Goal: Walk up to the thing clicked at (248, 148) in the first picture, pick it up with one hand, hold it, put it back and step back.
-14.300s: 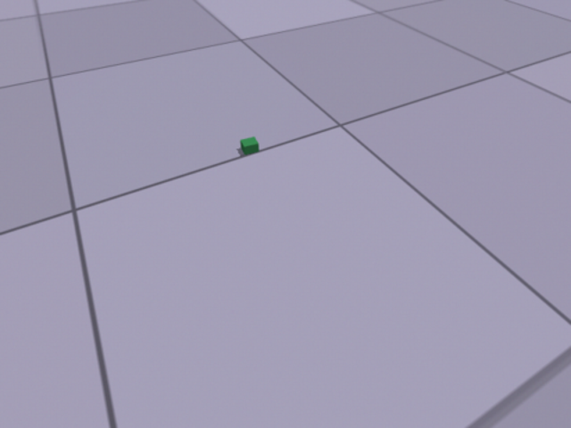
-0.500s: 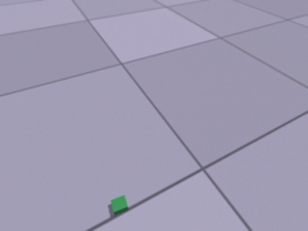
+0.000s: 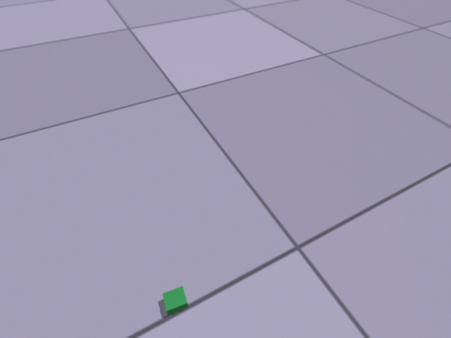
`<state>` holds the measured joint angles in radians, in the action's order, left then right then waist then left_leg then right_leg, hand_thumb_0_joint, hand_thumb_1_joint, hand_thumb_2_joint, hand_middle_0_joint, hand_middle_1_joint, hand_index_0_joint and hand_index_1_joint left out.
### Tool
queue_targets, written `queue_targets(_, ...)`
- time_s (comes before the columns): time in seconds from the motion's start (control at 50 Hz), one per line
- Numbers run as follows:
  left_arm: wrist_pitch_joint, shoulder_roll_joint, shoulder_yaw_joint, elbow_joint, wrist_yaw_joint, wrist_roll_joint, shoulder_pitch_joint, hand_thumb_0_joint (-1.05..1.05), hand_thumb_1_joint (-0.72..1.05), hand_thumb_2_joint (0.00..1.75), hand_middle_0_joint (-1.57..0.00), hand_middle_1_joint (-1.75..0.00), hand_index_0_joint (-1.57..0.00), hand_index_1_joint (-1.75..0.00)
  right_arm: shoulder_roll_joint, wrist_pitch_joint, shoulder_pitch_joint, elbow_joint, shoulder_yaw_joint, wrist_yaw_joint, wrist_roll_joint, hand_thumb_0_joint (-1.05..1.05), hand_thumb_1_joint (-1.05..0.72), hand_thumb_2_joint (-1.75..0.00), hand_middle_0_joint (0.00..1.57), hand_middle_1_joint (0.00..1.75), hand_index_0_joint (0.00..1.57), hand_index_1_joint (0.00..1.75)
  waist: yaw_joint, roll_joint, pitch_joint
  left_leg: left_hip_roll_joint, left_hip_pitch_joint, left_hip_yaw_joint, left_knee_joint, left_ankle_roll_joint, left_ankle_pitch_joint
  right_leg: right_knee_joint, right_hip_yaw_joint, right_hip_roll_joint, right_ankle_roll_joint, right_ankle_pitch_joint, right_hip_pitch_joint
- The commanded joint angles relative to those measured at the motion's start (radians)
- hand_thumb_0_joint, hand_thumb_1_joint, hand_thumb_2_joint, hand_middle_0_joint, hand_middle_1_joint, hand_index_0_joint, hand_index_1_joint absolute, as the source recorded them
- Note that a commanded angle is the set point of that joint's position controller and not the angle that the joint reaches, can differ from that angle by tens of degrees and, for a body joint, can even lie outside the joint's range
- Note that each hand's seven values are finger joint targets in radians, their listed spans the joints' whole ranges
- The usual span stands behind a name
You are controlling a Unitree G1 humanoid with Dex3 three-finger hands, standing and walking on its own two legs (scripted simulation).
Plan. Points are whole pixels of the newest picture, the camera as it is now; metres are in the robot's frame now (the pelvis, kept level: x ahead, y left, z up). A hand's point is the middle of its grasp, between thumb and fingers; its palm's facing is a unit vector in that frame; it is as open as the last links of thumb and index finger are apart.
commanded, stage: rise first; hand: left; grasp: from above
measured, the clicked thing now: (175, 300) +0.44 +0.22 -0.75
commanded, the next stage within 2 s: none
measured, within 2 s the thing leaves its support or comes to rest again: neither
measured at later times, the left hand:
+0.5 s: hand out of the picture +0.14 +0.26 -0.19, palm faces -0.06 -0.91 -0.40, open 12.1 cm
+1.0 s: hand out of the picture +0.12 +0.26 -0.25, palm faces -0.19 -0.83 -0.52, open 14.1 cm
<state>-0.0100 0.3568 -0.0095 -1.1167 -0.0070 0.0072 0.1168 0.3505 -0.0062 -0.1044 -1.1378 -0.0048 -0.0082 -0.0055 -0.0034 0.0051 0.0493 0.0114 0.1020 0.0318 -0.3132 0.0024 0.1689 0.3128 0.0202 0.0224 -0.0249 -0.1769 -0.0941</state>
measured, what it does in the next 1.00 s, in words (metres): lowers itself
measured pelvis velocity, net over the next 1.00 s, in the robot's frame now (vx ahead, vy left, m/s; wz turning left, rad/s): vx -0.02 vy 0.00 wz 0.02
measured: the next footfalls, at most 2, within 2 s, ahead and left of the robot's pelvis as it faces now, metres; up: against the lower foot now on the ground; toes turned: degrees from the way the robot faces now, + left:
none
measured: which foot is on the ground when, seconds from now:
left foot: down 0.00-1.00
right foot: down 0.00-1.00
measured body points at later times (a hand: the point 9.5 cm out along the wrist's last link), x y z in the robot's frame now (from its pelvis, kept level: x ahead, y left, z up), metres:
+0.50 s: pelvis -0.01 +0.00 -0.04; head +0.05 +0.01 +0.41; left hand +0.14 +0.30 -0.16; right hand +0.11 -0.26 -0.15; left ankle +0.00 +0.12 -0.75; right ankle +0.00 -0.13 -0.75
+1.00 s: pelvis -0.02 +0.00 -0.11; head +0.08 +0.02 +0.33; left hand +0.13 +0.31 -0.21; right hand +0.17 -0.24 -0.19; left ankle +0.00 +0.12 -0.75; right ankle +0.00 -0.13 -0.75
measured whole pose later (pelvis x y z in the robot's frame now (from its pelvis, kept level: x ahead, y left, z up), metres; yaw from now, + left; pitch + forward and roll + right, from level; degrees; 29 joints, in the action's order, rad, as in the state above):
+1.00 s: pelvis -0.02 +0.00 -0.11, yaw +1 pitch +19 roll -2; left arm 0.22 0.33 0.11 -0.44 0.03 0.31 0.25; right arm 0.23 -0.16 -0.20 -0.54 -0.02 0.03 0.01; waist -0.03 -0.01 -0.13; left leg 0.03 1.01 -0.03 -1.22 0.00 0.54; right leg 1.17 -0.02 0.01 -0.02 -0.54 -0.96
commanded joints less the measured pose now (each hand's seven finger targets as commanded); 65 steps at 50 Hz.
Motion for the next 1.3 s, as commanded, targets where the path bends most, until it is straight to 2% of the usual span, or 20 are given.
queue_targets(0.0,-0.021,0.212,0.044,0.057,0.016,0.005,-0.031,0.0,0.9,0.9,-0.2,-0.3,-0.2,-0.3,0.214,-0.026,0.04,0.058,-0.037,0.014,-0.004,0.0,-0.9,-0.9,0.2,0.3,0.2,0.3,0.002,-0.004,-0.074,0.124,-0.025,-0.101,0.049,-0.021,-0.114,-0.049,0.081,0.111,0.041,0.116,-0.024)
queue_targets(0.06,-0.02,0.209,0.043,0.057,0.017,0.004,-0.036,0.0,0.82,0.98,-0.17,-0.38,-0.14,-0.38,0.214,-0.025,0.037,0.056,-0.038,0.013,-0.003,0.0,-0.9,-0.9,0.2,0.3,0.2,0.3,-0.002,-0.007,-0.067,0.124,-0.022,-0.101,0.048,-0.02,-0.12,-0.045,0.079,0.11,0.044,0.128,-0.02)
queue_targets(0.08,-0.116,0.045,0.057,0.408,0.032,-0.043,-0.387,0.0,0.74,1.01,-0.21,-0.46,-0.16,-0.46,0.051,-0.076,-0.005,0.347,0.006,0.034,0.06,0.0,-0.98,-0.94,0.2,0.3,0.2,0.3,-0.117,-0.011,0.004,-0.005,0.127,0.015,-0.043,-0.018,-0.005,0.034,-0.026,-0.028,0.029,0.064,-0.237)
queue_targets(0.1,-0.108,0.106,0.08,0.343,0.039,-0.041,-0.515,0.0,0.66,0.98,-0.24,-0.54,-0.19,-0.54,0.077,-0.078,-0.043,0.296,0.002,0.044,0.064,0.0,-1.01,-0.93,0.2,0.3,0.2,0.3,-0.082,0.021,-0.039,-0.009,0.112,0.004,-0.057,-0.021,0.032,0.04,-0.034,-0.025,0.029,0.012,-0.196)
queue_targets(0.12,-0.066,0.173,0.122,0.133,0.039,-0.016,-0.271,0.0,0.58,0.94,-0.25,-0.62,-0.21,-0.62,0.111,-0.069,-0.092,0.292,-0.018,0.053,0.067,0.0,-1.01,-0.93,0.2,0.3,0.2,0.3,-0.055,0.02,-0.011,-0.009,0.141,0.012,-0.067,-0.017,0.044,0.049,-0.042,-0.033,0.036,-0.021,-0.2)
queue_targets(0.14,-0.045,0.188,0.138,0.059,0.023,0.009,-0.232,0.0,0.5,0.92,-0.24,-0.65,-0.21,-0.68,0.109,-0.064,-0.102,0.307,-0.031,0.052,0.059,0.0,-0.98,-0.92,0.2,0.3,0.2,0.3,-0.048,0.03,-0.046,-0.018,0.181,0.01,-0.115,-0.02,0.044,0.079,-0.041,-0.03,0.04,-0.035,-0.235)
queue_targets(0.18,-0.054,0.261,0.19,0.128,-0.001,0.06,-0.324,0.0,0.34,0.89,-0.22,-0.79,-0.21,-0.79,0.11,-0.077,-0.115,0.374,-0.06,0.055,0.035,0.0,-0.96,-0.92,0.2,0.3,0.2,0.3,-0.02,0.023,-0.192,-0.018,0.191,0.002,-0.184,-0.018,0.006,0.156,-0.039,-0.023,0.041,0.01,-0.223)
queue_targets(0.22,-0.026,0.212,0.212,0.073,-0.012,0.1,-0.086,0.0,0.18,0.85,-0.21,-0.89,-0.22,-0.87,0.094,-0.083,-0.154,0.405,-0.076,0.045,0.02,0.0,-0.97,-0.92,0.2,0.3,0.2,0.3,0.026,-0.033,-0.26,-0.032,0.243,0.001,-0.241,-0.009,-0.046,0.219,-0.036,-0.021,0.048,0.049,-0.212)
queue_targets(0.24,-0.015,0.201,0.205,0.132,-0.013,0.112,-0.089,0.0,0.1,0.87,-0.2,-0.91,-0.21,-0.9,0.089,-0.085,-0.147,0.439,-0.077,0.042,0.023,0.0,-0.96,-0.91,0.2,0.3,0.2,0.3,0.034,-0.062,-0.279,-0.034,0.239,0.001,-0.237,-0.005,-0.061,0.23,-0.037,-0.023,0.052,0.056,-0.205)
queue_targets(0.4,0.121,0.144,0.19,0.314,0.021,0.164,-0.101,0.0,-0.51,0.91,-0.18,-0.98,-0.17,-0.99,0.068,-0.107,-0.123,0.57,-0.08,0.031,0.026,0.0,-0.92,-0.9,0.2,0.3,0.2,0.3,-0.008,-0.018,-0.24,-0.009,0.359,-0.026,-0.337,-0.003,0.014,0.325,-0.063,-0.046,0.047,-0.047,-0.374)
queue_targets(0.46,0.118,0.161,0.22,0.344,0.032,0.19,-0.052,0.0,-0.52,0.92,-0.19,-0.96,-0.17,-0.98,0.057,-0.127,-0.145,0.596,-0.082,0.031,0.021,0.0,-0.92,-0.9,0.2,0.3,0.2,0.3,-0.009,-0.024,-0.277,-0.01,0.431,-0.025,-0.425,-0.007,0.045,0.411,-0.054,-0.04,0.043,-0.072,-0.444)
queue_targets(0.5,0.103,0.177,0.225,0.474,0.032,0.198,-0.088,0.0,-0.54,0.92,-0.18,-0.99,-0.17,-1.0,0.052,-0.142,-0.146,0.609,-0.088,0.034,0.018,0.0,-0.93,-0.91,0.2,0.3,0.2,0.3,-0.011,-0.054,-0.326,-0.011,0.453,-0.024,-0.477,-0.008,0.049,0.455,-0.045,-0.033,0.043,-0.072,-0.482)
queue_targets(0.7,0.184,0.139,0.201,0.679,0.041,0.248,0.11,0.0,-0.55,0.9,-0.17,-1.02,-0.17,-1.02,0.043,-0.175,-0.135,0.664,-0.088,0.049,0.015,0.0,-0.95,-0.91,0.2,0.3,0.2,0.3,-0.022,-0.075,-0.372,0.007,0.55,-0.051,-0.595,-0.008,0.05,0.59,-0.053,-0.039,0.045,-0.085,-0.611)
queue_targets(0.82,0.206,0.126,0.195,0.774,0.055,0.281,0.166,0.0,-0.57,0.9,-0.15,-1.04,-0.15,-1.04,0.036,-0.193,-0.131,0.698,-0.084,0.048,0.011,0.0,-0.96,-0.91,0.2,0.3,0.2,0.3,-0.027,-0.078,-0.418,0.01,0.603,-0.059,-0.682,-0.006,-0.01,0.676,-0.06,-0.041,0.047,-0.052,-0.677)
queue_targets(0.88,0.214,0.143,0.209,0.824,0.061,0.289,0.167,0.0,-0.58,0.92,-0.13,-1.05,-0.13,-1.05,0.031,-0.2,-0.112,0.716,-0.08,0.047,0.013,0.0,-0.95,-0.91,0.2,0.3,0.2,0.3,-0.018,-0.091,-0.414,0.006,0.648,-0.06,-0.708,-0.008,0.059,0.699,-0.054,-0.039,0.049,-0.108,-0.723)
queue_targets(0.9,0.215,0.131,0.187,0.819,0.06,0.297,0.156,0.0,-0.58,0.92,-0.12,-1.07,-0.13,-1.06,0.036,-0.204,-0.117,0.711,-0.081,0.048,0.012,0.0,-0.96,-0.91,0.2,0.3,0.2,0.3,-0.035,-0.091,-0.432,0.01,0.649,-0.064,-0.722,-0.006,0.037,0.72,-0.056,-0.042,0.049,-0.091,-0.742)
queue_targets(0.96,0.201,0.146,0.187,0.764,0.069,0.342,0.08,0.0,-0.59,0.93,-0.1,-1.08,-0.11,-1.07,0.035,-0.215,-0.102,0.705,-0.075,0.048,0.012,0.0,-0.95,-0.91,0.2,0.3,0.2,0.3,-0.049,-0.063,-0.399,0.002,0.757,-0.059,-0.797,-0.013,0.111,0.77,-0.054,-0.041,0.047,-0.135,-0.824)
queue_targets(1.12,0.089,0.169,0.156,0.63,0.137,0.526,-0.154,0.0,-0.53,0.93,-0.1,-1.08,-0.11,-1.07,0.067,-0.251,-0.062,0.653,-0.09,0.024,0.01,0.0,-0.9,-0.9,0.2,0.3,0.2,0.3,-0.043,-0.094,-0.507,-0.006,0.968,-0.074,-0.99,-0.005,0.237,1.018,-0.046,-0.036,0.058,-0.244,-1.109)
queue_targets(1.2,0.048,0.235,0.179,0.564,0.209,0.64,-0.267,0.0,-0.53,0.95,-0.09,-1.07,-0.1,-1.07,0.089,-0.251,-0.053,0.605,-0.098,0.015,0.01,0.0,-0.89,-0.9,0.2,0.3,0.2,0.3,-0.015,-0.124,-0.606,-0.004,1.04,-0.09,-1.086,0.003,0.23,1.148,-0.05,-0.034,0.064,-0.252,-1.256)
queue_targets(1.28,0.041,0.249,0.166,0.471,0.294,0.729,-0.397,0.0,-0.52,0.96,-0.09,-1.08,-0.1,-1.07,0.093,-0.226,-0.065,0.561,-0.1,0.001,0.005,0.0,-0.89,-0.9,0.2,0.3,0.2,0.3,-0.018,-0.089,-0.718,-0.014,1.153,-0.06,-1.227,-0.009,0.188,1.23,-0.049,-0.042,0.061,-0.212,-1.321)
